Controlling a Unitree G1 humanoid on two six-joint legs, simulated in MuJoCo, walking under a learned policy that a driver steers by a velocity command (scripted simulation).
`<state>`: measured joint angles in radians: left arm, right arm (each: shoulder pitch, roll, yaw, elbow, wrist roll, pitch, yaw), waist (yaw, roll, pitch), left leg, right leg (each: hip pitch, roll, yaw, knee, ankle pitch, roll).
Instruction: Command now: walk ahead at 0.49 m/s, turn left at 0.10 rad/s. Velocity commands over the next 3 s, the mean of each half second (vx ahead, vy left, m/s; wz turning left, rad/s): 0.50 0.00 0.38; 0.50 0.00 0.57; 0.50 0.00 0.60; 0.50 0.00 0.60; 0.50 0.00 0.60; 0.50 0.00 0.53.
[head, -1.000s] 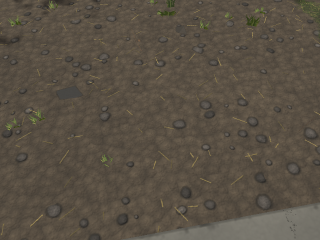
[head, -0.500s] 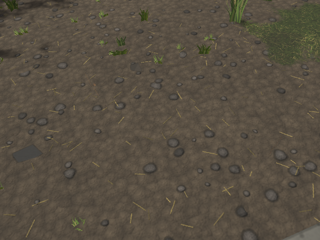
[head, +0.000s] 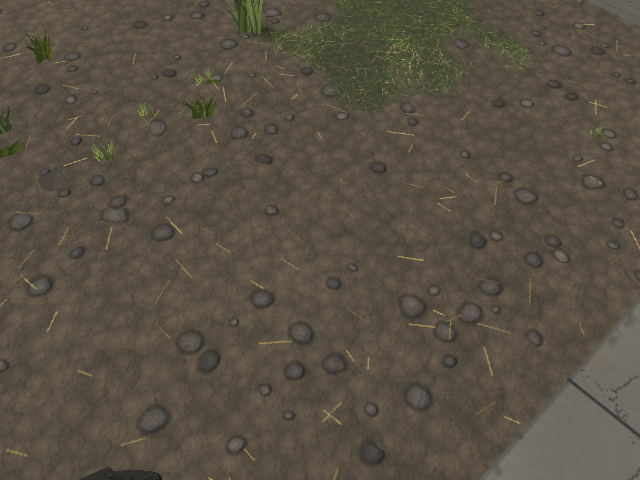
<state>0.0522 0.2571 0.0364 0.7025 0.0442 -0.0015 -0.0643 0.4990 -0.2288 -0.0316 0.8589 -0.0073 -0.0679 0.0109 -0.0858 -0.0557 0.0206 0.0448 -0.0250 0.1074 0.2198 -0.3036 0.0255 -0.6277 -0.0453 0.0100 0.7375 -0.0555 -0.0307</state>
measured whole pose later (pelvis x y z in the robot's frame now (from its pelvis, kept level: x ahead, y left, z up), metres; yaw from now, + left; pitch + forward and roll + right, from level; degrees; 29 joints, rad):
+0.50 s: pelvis +0.25 -0.02 -0.02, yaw +14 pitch +0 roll -3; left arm 0.39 0.27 0.05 0.93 0.03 -0.12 0.01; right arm 0.13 -0.28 -0.07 0.76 -0.03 0.02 0.08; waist 0.04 0.04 0.05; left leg -0.56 0.05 0.00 0.60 0.38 0.08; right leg -0.01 0.03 -0.25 0.48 -0.47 -0.04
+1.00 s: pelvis +0.55 +0.07 -0.12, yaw +32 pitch +1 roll +2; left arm 0.04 0.24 0.01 0.77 0.03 -0.05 -0.02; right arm 0.35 -0.28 -0.08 0.92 0.00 -0.03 0.02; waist -0.08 -0.01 0.08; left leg -0.07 -0.14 -0.10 0.40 -0.33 0.08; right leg -0.56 -0.07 0.04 0.64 -0.08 0.02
